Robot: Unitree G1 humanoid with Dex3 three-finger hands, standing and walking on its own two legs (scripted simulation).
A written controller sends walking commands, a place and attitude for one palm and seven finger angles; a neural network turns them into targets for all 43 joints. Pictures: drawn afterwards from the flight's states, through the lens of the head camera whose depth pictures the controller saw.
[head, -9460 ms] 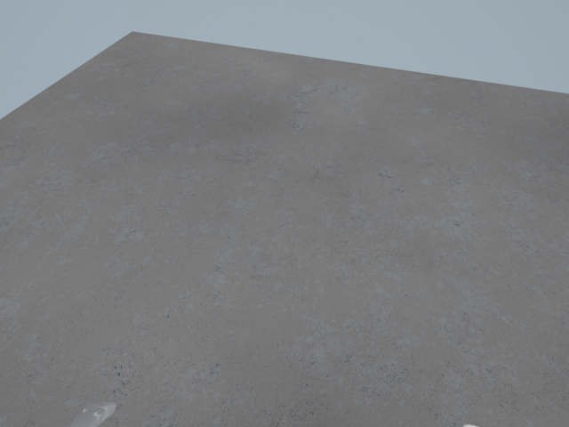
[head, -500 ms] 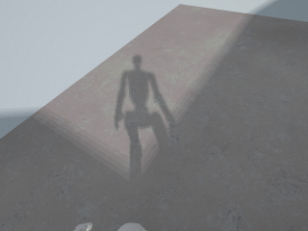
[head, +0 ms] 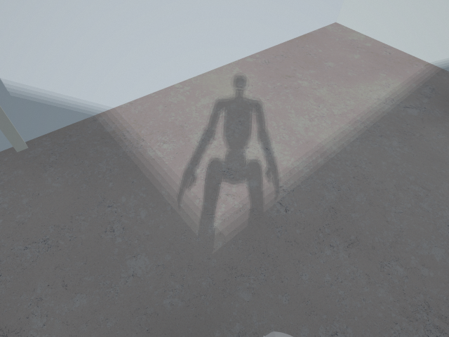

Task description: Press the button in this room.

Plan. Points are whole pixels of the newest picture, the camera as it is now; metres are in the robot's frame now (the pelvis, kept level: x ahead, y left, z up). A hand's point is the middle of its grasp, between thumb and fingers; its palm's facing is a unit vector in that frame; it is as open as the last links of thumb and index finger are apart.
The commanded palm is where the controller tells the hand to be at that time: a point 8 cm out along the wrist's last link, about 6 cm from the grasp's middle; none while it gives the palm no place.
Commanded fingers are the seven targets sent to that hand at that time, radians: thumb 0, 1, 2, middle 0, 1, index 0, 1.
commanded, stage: turn or walk to find it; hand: left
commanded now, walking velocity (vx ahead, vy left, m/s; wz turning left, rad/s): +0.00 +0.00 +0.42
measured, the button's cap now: out of the picture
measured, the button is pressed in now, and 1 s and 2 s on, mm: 0 0 0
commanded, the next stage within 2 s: stand and wait in 0.66 s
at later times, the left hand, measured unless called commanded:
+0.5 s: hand out of the picture +0.00 +0.14 -0.14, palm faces +0.22 -0.93 -0.28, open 7.4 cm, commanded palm none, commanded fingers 0.00 0.90 0.90 -0.20 -0.30 -0.20 -0.30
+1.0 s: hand out of the picture -0.17 +0.16 -0.18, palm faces +0.42 -0.88 -0.22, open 7.4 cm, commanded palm none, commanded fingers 0.00 0.90 0.90 -0.20 -0.30 -0.20 -0.30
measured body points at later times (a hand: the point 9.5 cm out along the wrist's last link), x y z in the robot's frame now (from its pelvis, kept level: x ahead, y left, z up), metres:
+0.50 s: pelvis -0.05 -0.06 +0.00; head -0.02 -0.10 +0.45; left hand -0.01 +0.19 -0.12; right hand +0.02 -0.31 -0.17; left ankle -0.07 +0.09 -0.65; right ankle -0.02 -0.15 -0.74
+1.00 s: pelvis -0.10 -0.02 +0.00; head -0.10 +0.00 +0.45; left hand -0.19 +0.21 -0.16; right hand +0.08 -0.20 -0.13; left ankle -0.15 +0.07 -0.74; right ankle -0.06 -0.16 -0.69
